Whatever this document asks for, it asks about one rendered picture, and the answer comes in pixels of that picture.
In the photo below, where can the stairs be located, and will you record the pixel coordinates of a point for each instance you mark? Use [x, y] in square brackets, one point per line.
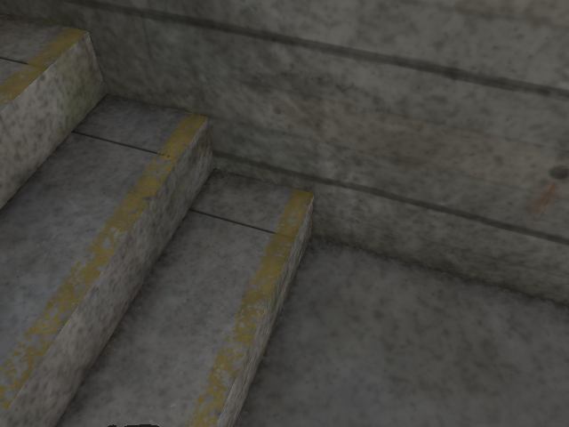
[138, 283]

